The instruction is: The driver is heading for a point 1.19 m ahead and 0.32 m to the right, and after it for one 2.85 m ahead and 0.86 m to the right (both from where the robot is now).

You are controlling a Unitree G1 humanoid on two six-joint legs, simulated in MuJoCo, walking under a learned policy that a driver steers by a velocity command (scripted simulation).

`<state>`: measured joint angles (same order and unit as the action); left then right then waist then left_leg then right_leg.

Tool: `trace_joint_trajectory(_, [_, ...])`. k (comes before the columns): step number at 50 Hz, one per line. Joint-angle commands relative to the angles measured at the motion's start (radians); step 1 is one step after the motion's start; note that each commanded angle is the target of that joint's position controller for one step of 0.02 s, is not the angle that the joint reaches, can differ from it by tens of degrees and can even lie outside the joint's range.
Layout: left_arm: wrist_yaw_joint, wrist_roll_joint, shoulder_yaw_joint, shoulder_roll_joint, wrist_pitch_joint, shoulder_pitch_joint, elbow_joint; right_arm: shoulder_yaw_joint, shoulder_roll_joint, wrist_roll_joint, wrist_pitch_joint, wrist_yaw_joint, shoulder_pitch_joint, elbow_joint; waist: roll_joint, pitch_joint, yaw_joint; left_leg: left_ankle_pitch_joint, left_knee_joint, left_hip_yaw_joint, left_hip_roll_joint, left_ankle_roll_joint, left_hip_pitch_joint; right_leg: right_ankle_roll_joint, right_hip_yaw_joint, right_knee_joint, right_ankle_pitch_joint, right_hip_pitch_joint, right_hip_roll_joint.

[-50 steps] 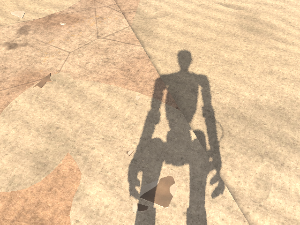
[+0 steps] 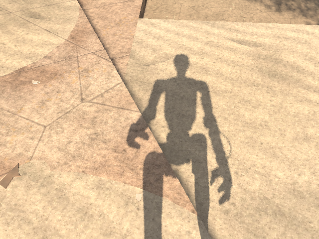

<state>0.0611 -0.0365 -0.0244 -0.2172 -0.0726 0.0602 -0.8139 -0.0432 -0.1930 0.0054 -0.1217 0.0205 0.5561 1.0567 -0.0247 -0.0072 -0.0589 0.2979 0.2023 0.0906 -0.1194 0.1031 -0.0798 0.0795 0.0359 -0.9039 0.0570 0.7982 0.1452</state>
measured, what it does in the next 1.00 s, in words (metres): walks ahead, turning right: right foot, then left foot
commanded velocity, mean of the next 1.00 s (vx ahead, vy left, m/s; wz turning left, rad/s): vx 1.00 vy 0.00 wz -0.29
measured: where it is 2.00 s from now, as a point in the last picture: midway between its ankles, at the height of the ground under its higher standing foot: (178, 91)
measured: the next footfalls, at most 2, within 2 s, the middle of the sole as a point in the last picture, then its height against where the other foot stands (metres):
right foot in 0.18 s outside the picture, level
left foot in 0.64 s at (134, 168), level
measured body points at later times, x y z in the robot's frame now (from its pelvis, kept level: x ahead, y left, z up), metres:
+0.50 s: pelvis +0.48 -0.02 +0.00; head +0.49 -0.01 +0.45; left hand +0.37 +0.22 -0.14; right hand +0.71 -0.23 -0.08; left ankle +0.70 +0.14 -0.67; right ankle +0.35 -0.08 -0.74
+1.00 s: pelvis +0.95 +0.00 -0.02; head +0.97 -0.01 +0.42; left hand +1.22 +0.18 -0.11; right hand +0.81 -0.24 -0.16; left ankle +0.81 +0.11 -0.74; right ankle +1.12 -0.15 -0.72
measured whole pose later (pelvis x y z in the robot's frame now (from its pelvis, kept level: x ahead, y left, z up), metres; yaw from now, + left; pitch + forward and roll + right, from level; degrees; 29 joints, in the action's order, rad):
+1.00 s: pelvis +0.95 +0.00 -0.02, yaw -19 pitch +0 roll +3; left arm 0.10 -0.04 -0.06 -0.29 -0.04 0.06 -0.76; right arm -0.05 -0.26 0.01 -0.15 -0.03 0.47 1.00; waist -0.04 -0.04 -0.03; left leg 0.51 0.42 0.35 -0.03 0.00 -0.10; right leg 0.16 0.10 -0.62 0.45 0.65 0.07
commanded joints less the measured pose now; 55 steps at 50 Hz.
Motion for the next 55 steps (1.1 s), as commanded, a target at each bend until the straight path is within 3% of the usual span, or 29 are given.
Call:
trace_joint_trajectory(1, [0.012, 0.015, 0.017, -0.019, -0.01, -0.155, 0.091, -0.004, -0.11, -0.015, -0.034, -0.011, -0.018, -0.064, 0.037, -0.195, 0.021, -0.524, -0.243, -0.102, 0.247, 0.054, 0.268, 0.017, 0.095, 0.225, 0.15, -0.206, -0.063])
trace_joint_trajectory(5, [-0.003, 0.012, 0.003, -0.081, -0.013, -0.167, 0.103, -0.009, -0.191, 0.005, -0.02, -0.026, 0.015, -0.05, 0.105, -0.096, 0.043, -1.159, -0.073, -0.051, 0.287, 0.015, -0.076, 0.066, 0.149, 0.379, 0.033, -0.28, -0.187])
trace_joint_trajectory(7, [-0.027, 0.014, -0.025, -0.146, -0.012, 0.083, 0.041, -0.019, -0.232, 0.032, 0.008, -0.046, -0.004, -0.042, 0.171, 0.068, 0.17, -1.355, 0.276, -0.045, 0.318, 0.009, -0.116, 0.098, 0.118, 0.376, -0.108, -0.533, -0.24])
trace_joint_trajectory(8, [-0.047, 0.012, -0.043, -0.169, -0.009, 0.32, -0.031, -0.025, -0.249, 0.035, 0.022, -0.055, -0.05, -0.05, 0.17, 0.173, 0.283, -1.27, 0.556, -0.026, 0.31, 0.02, -0.029, 0.121, 0.086, 0.408, -0.138, -0.769, -0.215])
trace_joint_trajectory(9, [-0.068, -0.008, -0.069, -0.244, -0.003, 0.489, -0.062, -0.016, -0.193, 0.036, 0.02, -0.05, -0.062, -0.075, 0.109, 0.287, 0.324, -0.901, 0.901, -0.028, 0.252, 0.038, 0.193, 0.149, -0.11, 0.335, -0.417, -1.017, -0.031])
trace_joint_trajectory(10, [-0.059, -0.023, -0.088, -0.297, -0.005, 0.458, -0.056, 0.02, -0.018, -0.037, 0.0, -0.016, 0.076, -0.108, -0.275, 0.446, 0.168, 0.116, 1.353, -0.105, 0.037, -0.018, 0.649, 0.307, -0.758, 0.486, -0.657, -1.346, 0.281])
trace_joint_trajectory(11, [-0.04, -0.006, -0.09, -0.234, -0.004, 0.403, -0.058, 0.0, -0.14, -0.041, -0.011, -0.025, -0.032, -0.125, -0.092, 0.396, 0.198, 0.074, 1.391, -0.198, 0.076, 0.024, 0.792, 0.298, -0.832, 0.609, -0.669, -1.29, 0.236])
trace_joint_trajectory(12, [-0.035, -0.003, -0.076, -0.183, -0.019, 0.324, -0.069, -0.003, -0.154, -0.035, -0.015, -0.032, -0.189, -0.173, -0.025, 0.204, 0.181, -0.016, 1.334, -0.186, 0.134, 0.034, 0.84, 0.256, -0.636, 0.632, -0.515, -1.121, 0.195])
trace_joint_trajectory(13, [-0.031, -0.009, -0.061, -0.117, -0.031, 0.297, -0.089, 0.003, -0.13, -0.025, -0.015, -0.029, -0.224, -0.187, 0.076, 0.099, 0.137, -0.044, 1.255, -0.182, 0.169, 0.039, 0.802, 0.224, -0.519, 0.665, -0.385, -0.944, 0.162])
trace_joint_trajectory(16, [-0.043, 0.002, -0.029, -0.041, -0.058, 0.298, -0.139, 0.018, -0.057, 0.026, 0.036, 0.002, -0.219, -0.198, 0.043, -0.007, 0.029, -0.04, 1.115, -0.19, 0.228, 0.015, 0.691, 0.147, -0.321, 0.739, -0.357, -0.653, 0.054])
trace_joint_trajectory(18, [-0.042, 0.024, -0.031, -0.071, -0.074, 0.324, -0.157, 0.023, -0.055, 0.037, 0.054, 0.016, -0.293, -0.238, 0.011, -0.08, 0.014, -0.077, 1.043, -0.156, 0.259, -0.012, 0.772, 0.146, -0.262, 0.803, -0.337, -0.597, 0.035])
trace_joint_trajectory(22, [-0.032, 0.04, -0.025, -0.087, -0.091, 0.358, -0.154, 0.045, -0.074, 0.036, 0.04, 0.033, -0.547, -0.338, 0.019, -0.162, 0.052, -0.4, 0.658, -0.037, 0.251, -0.035, 0.723, 0.116, -0.08, 0.873, -0.053, -0.502, -0.065])
trace_joint_trajectory(25, [-0.038, 0.055, -0.029, -0.137, -0.102, 0.432, -0.175, 0.055, -0.081, 0.015, 0.03, 0.044, -0.645, -0.366, 0.004, -0.169, 0.092, -0.548, 0.45, 0.025, 0.206, -0.006, 0.598, 0.097, -0.051, 0.958, 0.124, -0.583, -0.032])
trace_joint_trajectory(29, [-0.056, 0.031, -0.03, -0.2, -0.073, 0.482, -0.203, 0.038, -0.152, 0.033, 0.025, 0.019, -0.64, -0.395, -0.053, -0.089, 0.055, -0.352, 0.332, 0.019, 0.116, 0.03, 0.544, 0.089, -0.064, 0.735, 0.68, -0.896, 0.039])
trace_joint_trajectory(31, [-0.07, 0.008, -0.045, -0.263, -0.045, 0.443, -0.193, -0.003, -0.238, 0.028, 0.025, -0.006, -0.326, -0.308, -0.081, 0.098, -0.091, -0.183, 0.333, -0.021, 0.079, 0.051, 0.22, 0.074, -0.076, 0.358, 0.738, -0.875, 0.043])
trace_joint_trajectory(32, [-0.07, 0.002, -0.041, -0.237, -0.042, 0.421, -0.175, -0.025, -0.289, 0.042, 0.024, -0.025, -0.119, -0.258, -0.058, 0.217, -0.175, -0.082, 0.381, -0.126, 0.197, 0.067, -0.057, 0.071, -0.073, 0.072, 0.491, -0.687, 0.006])
trace_joint_trajectory(33, [-0.054, 0.043, -0.004, -0.045, -0.044, 0.567, -0.135, -0.056, -0.384, 0.096, 0.019, -0.035, -0.057, -0.26, 0.208, 0.408, -0.075, 0.315, 0.329, -0.589, 0.525, 0.156, -0.392, 0.046, -0.043, -0.383, -0.194, -0.303, -0.134])
trace_joint_trajectory(34, [-0.056, 0.072, -0.01, -0.087, -0.048, 0.554, -0.132, -0.053, -0.32, 0.068, 0.024, -0.016, -0.068, -0.255, 0.235, 0.492, -0.071, 0.458, 0.113, -0.896, 0.583, 0.157, -0.402, 0.063, -0.122, -0.518, -0.496, -0.154, -0.182])
trace_joint_trajectory(35, [-0.063, 0.065, -0.028, -0.143, -0.045, 0.391, -0.094, -0.041, -0.249, 0.053, 0.019, -0.012, -0.178, -0.253, 0.144, 0.268, -0.045, 0.408, 0.073, -0.716, 0.522, 0.097, -0.224, 0.073, -0.123, -0.475, -0.36, -0.082, -0.11])
trace_joint_trajectory(36, [-0.057, 0.054, -0.027, -0.137, -0.04, 0.317, -0.078, -0.032, -0.189, 0.044, 0.011, -0.009, -0.24, -0.249, 0.062, 0.141, -0.027, 0.221, 0.059, -0.554, 0.499, 0.073, -0.056, 0.066, -0.118, -0.404, -0.293, -0.098, -0.071])
trace_joint_trajectory(39, [-0.031, 0.014, -0.03, -0.074, 0.017, 0.302, -0.053, -0.021, -0.133, 0.021, -0.004, -0.022, -0.241, -0.199, 0.082, 0.017, 0.051, -0.056, -0.006, -0.244, 0.427, 0.013, 0.191, 0.035, -0.108, -0.268, -0.3, -0.216, -0.01])
trace_joint_trajectory(41, [-0.01, 0.017, -0.032, -0.049, 0.041, 0.217, -0.008, -0.01, -0.084, 0.003, -0.021, -0.019, -0.249, -0.179, 0.058, -0.048, 0.067, -0.174, -0.045, -0.061, 0.341, -0.019, 0.253, 0.02, -0.069, -0.179, -0.18, -0.208, -0.011])
trace_joint_trajectory(42, [0.002, 0.007, -0.026, -0.024, 0.046, 0.214, 0.015, -0.015, -0.116, 0.005, -0.034, -0.019, -0.264, -0.174, 0.124, -0.048, 0.094, -0.255, -0.021, -0.007, 0.358, -0.015, 0.264, 0.026, -0.05, -0.138, -0.071, -0.209, -0.01])
trace_joint_trajectory(43, [0.009, 0.01, -0.027, -0.022, 0.045, 0.184, 0.031, -0.009, -0.075, -0.002, -0.045, -0.021, -0.281, -0.159, 0.088, -0.081, 0.123, -0.3, -0.008, 0.071, 0.313, -0.039, 0.322, 0.033, -0.052, -0.026, 0.068, -0.229, -0.007])
trace_joint_trajectory(47, [0.047, 0.005, -0.028, -0.058, 0.035, 0.076, 0.073, -0.014, -0.133, -0.002, -0.063, -0.042, -0.247, -0.152, 0.055, -0.08, 0.123, -0.189, 0.035, 0.193, 0.304, -0.068, 0.373, 0.081, 0.041, 0.245, 0.489, -0.39, -0.061])
trace_joint_trajectory(50, [0.052, -0.016, -0.033, -0.099, 0.036, -0.016, 0.092, -0.015, -0.165, 0.021, -0.036, -0.061, -0.143, -0.131, 0.017, -0.166, 0.08, -0.277, 0.121, 0.227, 0.352, -0.082, 0.192, 0.105, 0.088, 0.333, 0.452, -0.277, -0.078])
trace_joint_trajectory(52, [0.037, -0.037, -0.036, -0.111, 0.034, -0.044, 0.101, -0.011, -0.183, 0.019, -0.008, -0.075, -0.062, -0.111, 0.012, -0.177, 0.059, -0.634, 0.25, 0.257, 0.361, -0.104, 0.047, 0.116, 0.166, 0.39, 0.35, -0.256, -0.145])
trace_joint_trajectory(53, [0.025, -0.044, -0.04, -0.117, 0.033, -0.01, 0.095, -0.014, -0.209, 0.014, 0.007, -0.084, -0.039, -0.109, 0.021, -0.154, 0.073, -0.851, 0.349, 0.263, 0.369, -0.108, -0.003, 0.121, 0.198, 0.398, 0.269, -0.295, -0.182])
trace_joint_trajectory(55, [0.002, -0.025, -0.064, -0.146, 0.036, 0.258, 0.012, -0.024, -0.243, 0.019, 0.043, -0.099, -0.071, -0.116, 0.065, -0.032, 0.196, -1.129, 0.727, 0.236, 0.404, -0.085, 0.014, 0.168, 0.191, 0.377, 0.13, -0.548, -0.201])
Keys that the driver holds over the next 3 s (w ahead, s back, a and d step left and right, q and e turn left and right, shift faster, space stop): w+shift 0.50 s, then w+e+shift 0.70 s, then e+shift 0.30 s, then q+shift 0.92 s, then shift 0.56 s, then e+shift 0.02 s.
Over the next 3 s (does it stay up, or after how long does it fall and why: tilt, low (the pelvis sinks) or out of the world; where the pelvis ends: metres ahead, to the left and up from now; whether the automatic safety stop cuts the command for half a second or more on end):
stays up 1.53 -0.16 -0.10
